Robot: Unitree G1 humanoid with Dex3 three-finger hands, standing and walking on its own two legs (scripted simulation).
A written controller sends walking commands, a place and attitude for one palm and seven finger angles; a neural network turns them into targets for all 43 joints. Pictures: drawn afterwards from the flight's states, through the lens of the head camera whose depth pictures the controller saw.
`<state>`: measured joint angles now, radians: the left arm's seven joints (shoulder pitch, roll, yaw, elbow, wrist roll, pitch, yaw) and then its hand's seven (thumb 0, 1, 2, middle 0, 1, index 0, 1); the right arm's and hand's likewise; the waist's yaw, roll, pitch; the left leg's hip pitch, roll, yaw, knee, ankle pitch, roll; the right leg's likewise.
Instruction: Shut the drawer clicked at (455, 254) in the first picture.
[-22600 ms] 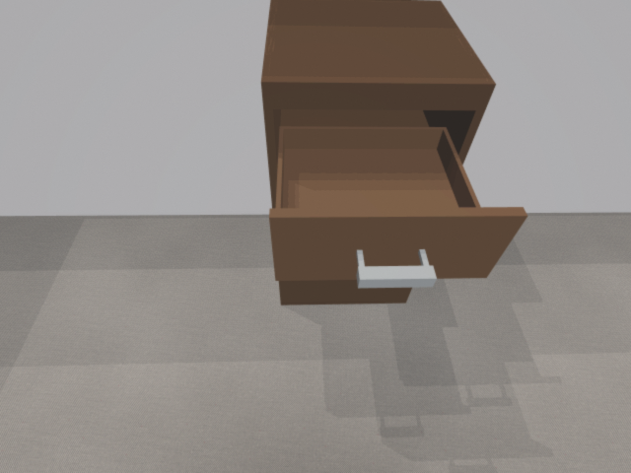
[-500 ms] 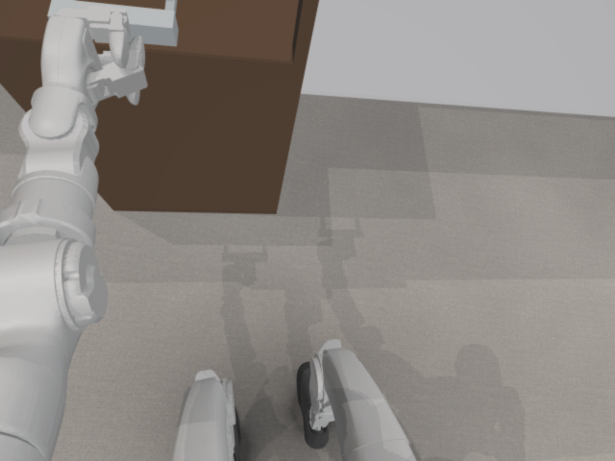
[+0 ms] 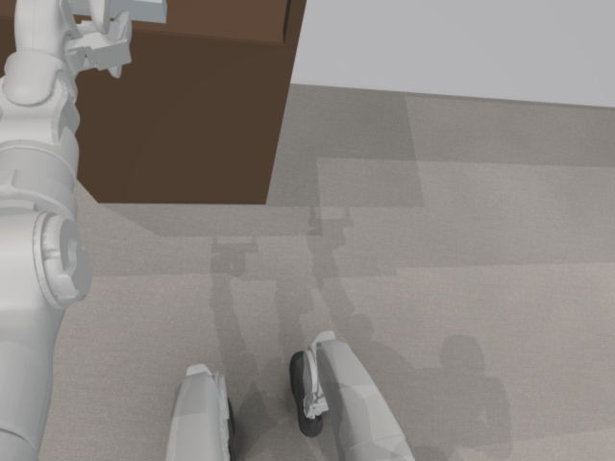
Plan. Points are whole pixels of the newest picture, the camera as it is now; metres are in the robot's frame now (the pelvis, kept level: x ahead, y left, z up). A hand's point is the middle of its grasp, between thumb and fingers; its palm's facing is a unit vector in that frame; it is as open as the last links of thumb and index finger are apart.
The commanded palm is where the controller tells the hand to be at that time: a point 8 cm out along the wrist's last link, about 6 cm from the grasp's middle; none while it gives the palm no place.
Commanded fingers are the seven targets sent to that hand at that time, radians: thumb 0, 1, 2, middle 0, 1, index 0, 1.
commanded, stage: pull the fist back off the drawer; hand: left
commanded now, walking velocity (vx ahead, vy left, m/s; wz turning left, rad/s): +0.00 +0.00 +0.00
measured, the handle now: out of the picture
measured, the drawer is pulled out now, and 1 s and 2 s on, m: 0.00 0.00 0.00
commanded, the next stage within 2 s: draw the hand back to the body in 0.54 s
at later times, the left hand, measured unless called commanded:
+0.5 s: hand (131, 46) +0.58 +0.11 +0.07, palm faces -0.11 -0.99 -0.04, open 3.2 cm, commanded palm +0.56 +0.15 +0.08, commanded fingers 0.00 0.90 0.90 -1.40 -1.60 -1.40 -1.60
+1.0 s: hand (57, 83) +0.48 +0.15 +0.13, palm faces -0.08 -1.00 -0.05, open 3.3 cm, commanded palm +0.45 +0.20 +0.15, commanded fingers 0.00 0.90 0.90 -1.40 -1.60 -1.40 -1.60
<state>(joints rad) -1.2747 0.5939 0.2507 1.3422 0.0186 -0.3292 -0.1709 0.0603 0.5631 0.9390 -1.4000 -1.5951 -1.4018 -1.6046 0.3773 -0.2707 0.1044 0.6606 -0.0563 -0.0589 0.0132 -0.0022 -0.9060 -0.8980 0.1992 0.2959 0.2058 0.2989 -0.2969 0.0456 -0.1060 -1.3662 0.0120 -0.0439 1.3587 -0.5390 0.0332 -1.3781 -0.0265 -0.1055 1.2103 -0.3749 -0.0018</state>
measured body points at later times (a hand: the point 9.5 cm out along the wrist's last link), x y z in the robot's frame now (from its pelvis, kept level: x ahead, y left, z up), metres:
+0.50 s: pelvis +0.02 +0.00 +0.02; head +0.21 +0.02 +0.43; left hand +0.58 +0.16 +0.07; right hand +0.02 -0.25 -0.09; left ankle +0.03 +0.09 -0.60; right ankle +0.09 -0.13 -0.60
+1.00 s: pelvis +0.08 -0.01 +0.08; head +0.18 -0.01 +0.52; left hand +0.48 +0.21 +0.14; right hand +0.17 -0.27 -0.03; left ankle +0.03 +0.09 -0.60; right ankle +0.09 -0.13 -0.60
